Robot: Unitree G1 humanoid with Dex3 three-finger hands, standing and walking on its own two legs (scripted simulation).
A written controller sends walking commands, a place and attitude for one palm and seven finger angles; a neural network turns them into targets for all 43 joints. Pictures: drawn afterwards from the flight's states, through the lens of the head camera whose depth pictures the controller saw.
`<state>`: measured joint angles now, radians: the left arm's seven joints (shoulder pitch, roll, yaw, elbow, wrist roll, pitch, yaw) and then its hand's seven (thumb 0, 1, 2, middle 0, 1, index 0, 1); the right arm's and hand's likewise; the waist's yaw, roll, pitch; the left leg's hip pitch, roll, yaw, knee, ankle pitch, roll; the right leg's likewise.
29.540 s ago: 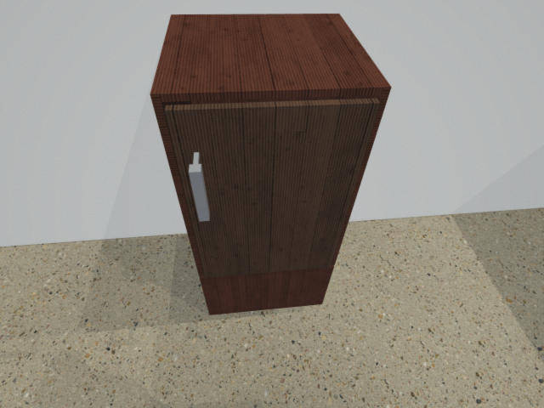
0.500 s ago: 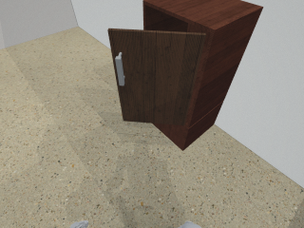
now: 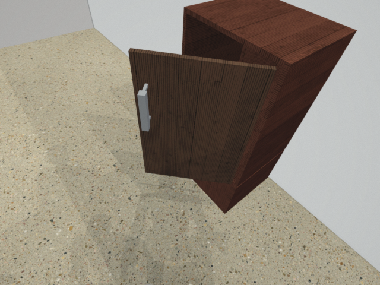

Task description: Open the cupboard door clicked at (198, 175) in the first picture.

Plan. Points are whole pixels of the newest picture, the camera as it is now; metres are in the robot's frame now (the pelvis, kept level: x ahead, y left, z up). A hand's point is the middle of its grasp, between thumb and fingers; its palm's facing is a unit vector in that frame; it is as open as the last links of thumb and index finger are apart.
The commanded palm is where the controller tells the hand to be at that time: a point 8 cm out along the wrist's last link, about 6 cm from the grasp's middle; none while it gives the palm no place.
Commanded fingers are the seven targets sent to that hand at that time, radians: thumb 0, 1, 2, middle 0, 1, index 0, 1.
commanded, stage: come to a stop and stand still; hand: left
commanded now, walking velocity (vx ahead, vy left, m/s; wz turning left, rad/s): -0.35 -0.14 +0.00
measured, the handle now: (145, 107) +0.61 +0.19 -0.01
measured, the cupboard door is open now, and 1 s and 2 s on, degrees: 44 44 44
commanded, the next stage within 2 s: look again from close up in 0.86 s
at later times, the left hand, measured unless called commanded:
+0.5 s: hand out of the picture +0.07 +0.14 -0.15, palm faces +0.00 -0.97 -0.26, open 7.3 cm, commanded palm none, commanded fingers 0.00 0.90 0.90 -0.20 -0.30 -0.20 -0.30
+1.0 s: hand out of the picture +0.01 +0.11 -0.16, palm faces -0.01 -0.98 -0.20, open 7.3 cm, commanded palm none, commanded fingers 0.00 0.90 0.90 -0.20 -0.30 -0.20 -0.30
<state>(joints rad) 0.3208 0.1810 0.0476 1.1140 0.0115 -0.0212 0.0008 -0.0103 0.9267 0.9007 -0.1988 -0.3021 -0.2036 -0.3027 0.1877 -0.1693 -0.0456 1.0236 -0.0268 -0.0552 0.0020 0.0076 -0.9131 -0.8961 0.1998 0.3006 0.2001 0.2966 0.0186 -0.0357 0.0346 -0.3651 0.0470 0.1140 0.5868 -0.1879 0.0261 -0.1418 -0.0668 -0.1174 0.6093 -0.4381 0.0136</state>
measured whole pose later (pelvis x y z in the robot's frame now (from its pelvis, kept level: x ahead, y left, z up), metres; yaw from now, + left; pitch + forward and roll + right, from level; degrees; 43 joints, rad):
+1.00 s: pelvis +0.00 -0.06 +0.01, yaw -2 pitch +0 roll -1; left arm 0.26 0.15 -0.01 1.11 0.01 -0.02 0.04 0.00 0.92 0.90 -0.20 -0.30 -0.20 -0.30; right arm 0.25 -0.17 -0.01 1.09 -0.01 0.01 -0.03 0.01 -0.92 -0.90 0.20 0.30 0.20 0.30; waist 0.00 0.02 0.04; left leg -0.18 0.02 0.04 0.49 -0.30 0.00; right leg -0.20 0.03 -0.07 0.44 -0.23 -0.04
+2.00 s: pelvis +0.03 -0.02 +0.01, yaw -2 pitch +0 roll +0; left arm 0.33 0.16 0.03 1.09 0.03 0.02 0.02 0.00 0.91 0.90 -0.20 -0.30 -0.20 -0.30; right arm 0.36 -0.14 0.01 1.08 -0.02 -0.04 -0.03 0.01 -0.91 -0.90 0.20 0.30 0.20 0.30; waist 0.02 -0.04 0.02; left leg -0.15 -0.04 0.09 0.52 -0.38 0.08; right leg -0.30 -0.04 -0.05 0.78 -0.49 -0.03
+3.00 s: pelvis +0.03 +0.02 +0.01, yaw +0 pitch -2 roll +1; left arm 0.35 0.19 0.00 1.04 0.03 0.02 0.02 0.00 0.91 0.90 -0.20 -0.30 -0.20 -0.30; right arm 0.28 -0.19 -0.01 0.98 -0.02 0.01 0.00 0.01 -0.91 -0.90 0.21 0.30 0.21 0.30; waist 0.02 0.01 0.01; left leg -0.22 -0.06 0.07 0.48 -0.23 0.07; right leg -0.29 -0.07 0.02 0.51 -0.19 0.02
